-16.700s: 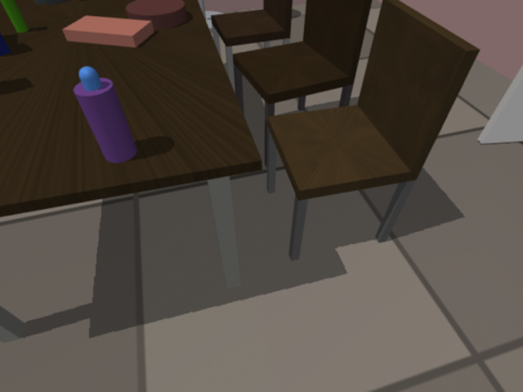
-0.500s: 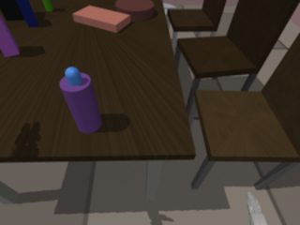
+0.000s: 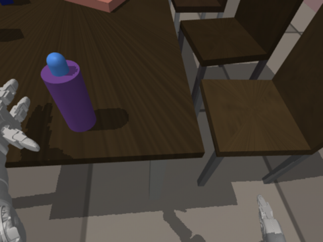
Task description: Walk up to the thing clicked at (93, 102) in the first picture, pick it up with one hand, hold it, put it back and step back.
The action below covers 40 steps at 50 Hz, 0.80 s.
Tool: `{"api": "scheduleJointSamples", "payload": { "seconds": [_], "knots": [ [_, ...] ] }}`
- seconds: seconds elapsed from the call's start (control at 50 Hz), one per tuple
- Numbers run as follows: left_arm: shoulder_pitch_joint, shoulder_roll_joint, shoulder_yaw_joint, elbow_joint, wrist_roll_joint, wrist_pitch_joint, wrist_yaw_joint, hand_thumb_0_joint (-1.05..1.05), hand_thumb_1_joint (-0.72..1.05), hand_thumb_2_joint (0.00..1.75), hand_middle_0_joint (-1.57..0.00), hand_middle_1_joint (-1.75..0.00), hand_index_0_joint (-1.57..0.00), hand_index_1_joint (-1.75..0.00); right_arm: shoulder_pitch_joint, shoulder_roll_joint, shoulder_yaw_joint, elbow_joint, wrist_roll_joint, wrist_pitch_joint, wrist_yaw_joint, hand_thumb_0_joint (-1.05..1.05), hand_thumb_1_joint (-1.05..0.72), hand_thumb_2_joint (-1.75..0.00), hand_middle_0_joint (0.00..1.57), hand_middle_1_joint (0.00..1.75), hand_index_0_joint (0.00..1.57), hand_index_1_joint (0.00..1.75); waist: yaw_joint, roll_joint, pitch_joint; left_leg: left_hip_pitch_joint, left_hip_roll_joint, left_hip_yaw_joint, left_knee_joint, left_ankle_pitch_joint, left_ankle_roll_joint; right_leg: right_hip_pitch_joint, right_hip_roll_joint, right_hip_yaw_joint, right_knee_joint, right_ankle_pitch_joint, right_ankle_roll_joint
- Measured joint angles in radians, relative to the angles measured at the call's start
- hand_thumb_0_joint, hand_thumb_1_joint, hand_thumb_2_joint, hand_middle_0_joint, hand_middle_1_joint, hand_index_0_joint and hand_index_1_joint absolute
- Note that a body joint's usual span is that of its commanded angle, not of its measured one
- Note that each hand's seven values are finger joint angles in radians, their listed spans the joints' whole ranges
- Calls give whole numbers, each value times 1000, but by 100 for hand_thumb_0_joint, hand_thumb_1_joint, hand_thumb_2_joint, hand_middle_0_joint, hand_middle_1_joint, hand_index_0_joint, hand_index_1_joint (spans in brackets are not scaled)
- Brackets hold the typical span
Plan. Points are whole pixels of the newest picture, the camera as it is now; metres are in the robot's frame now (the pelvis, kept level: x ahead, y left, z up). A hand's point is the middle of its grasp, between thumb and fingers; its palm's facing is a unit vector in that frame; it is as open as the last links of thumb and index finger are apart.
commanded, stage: close in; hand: left
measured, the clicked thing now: (70, 93) +0.46 +0.20 +0.11
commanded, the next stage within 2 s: rest palm in 0.54 s
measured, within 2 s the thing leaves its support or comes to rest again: leaves its support in 2.00 s
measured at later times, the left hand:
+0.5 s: hand (62, 120) +0.42 +0.23 +0.06, palm faces +0.15 -0.99 +0.02, open 17.4 cm
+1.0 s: hand (71, 113) +0.44 +0.21 +0.07, palm faces +0.19 -0.98 +0.01, open 16.8 cm
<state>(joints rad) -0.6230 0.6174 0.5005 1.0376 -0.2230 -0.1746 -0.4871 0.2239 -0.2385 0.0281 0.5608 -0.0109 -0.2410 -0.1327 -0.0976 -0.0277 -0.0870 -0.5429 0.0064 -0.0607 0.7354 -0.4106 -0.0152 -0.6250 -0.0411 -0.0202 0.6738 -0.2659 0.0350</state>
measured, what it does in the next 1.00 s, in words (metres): stands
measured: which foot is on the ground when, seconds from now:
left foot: down 0.00-1.00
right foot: down 0.00-1.00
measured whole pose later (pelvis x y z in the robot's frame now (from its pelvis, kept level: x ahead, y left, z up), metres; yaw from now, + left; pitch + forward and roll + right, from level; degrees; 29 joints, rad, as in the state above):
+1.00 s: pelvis -0.01 +0.00 -0.02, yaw -1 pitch +12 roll -1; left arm -0.61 0.38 0.37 0.83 -0.15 -0.22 -0.09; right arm 0.35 -0.22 -0.04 0.23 0.01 -0.05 -0.03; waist -0.09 -0.01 -0.09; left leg -0.61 0.01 -0.04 0.88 -0.48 -0.02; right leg -0.72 -0.03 0.00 0.83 -0.33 0.03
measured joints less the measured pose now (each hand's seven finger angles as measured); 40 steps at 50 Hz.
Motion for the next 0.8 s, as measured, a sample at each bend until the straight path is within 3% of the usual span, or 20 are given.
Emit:
{"api": "scheduleJointSamples", "payload": {
  "seconds": [0.12, 0.24, 0.38, 0.54, 0.66, 0.8],
  "knots": [
    [23, -93, 7, -96, 14, -84, 109, -1, -60, 3, -6, -5, -6, -5, 42, -14, -43, -70, -4, 45, 48, -1, 54, -5, 6, 6, 6, 5, -18, -6, 5, -80, 13, 8, 81, -36, -6, -82, 15, 10, 67, -21, -3],
    [29, -141, -66, -164, 41, -86, 204, -1, -58, 1, -6, -5, -7, -4, 65, -17, -59, -126, -1, 103, 71, -1, 53, -5, 6, 6, 5, 5, -7, 14, -18, -104, 18, 10, 123, -61, -6, -106, 20, 11, 106, -42, -3],
    [70, -183, -79, -174, 28, -63, 247, -1, -55, 1, -7, -4, -8, -3, 88, -6, -67, -199, 17, 132, 87, -1, 53, -5, 6, 5, 5, 5, 7, 33, -43, -83, 13, 15, 136, -78, -3, -96, 16, 17, 137, -67, -1],
    [72, -227, -127, -256, 33, -47, 304, -1, -54, 0, -7, -3, -8, -1, 113, 8, -64, -234, 23, 153, 100, -1, 53, -5, 6, 5, 6, 5, 32, 22, -9, -82, 5, 10, 151, -79, -6, -97, 8, 14, 162, -76, -3],
    [24, -232, -150, -228, 52, -45, 332, -1, -55, 0, -7, -1, -8, 0, 112, 3, -65, -263, 19, 162, 102, -1, 53, -5, 6, 5, 6, 5, 18, 16, -1, -90, 6, 13, 153, -73, -9, -108, 9, 17, 165, -69, -6],
    [24, -245, -126, -234, 65, -36, 379, -1, -58, 0, -9, -1, -9, -1, 145, -3, -85, -307, 19, 182, 105, -1, 53, -6, 6, 5, 6, 5, 3, 22, -1, -82, 10, 19, 147, -72, -8, -103, 13, 22, 161, -66, -5]
  ]
}}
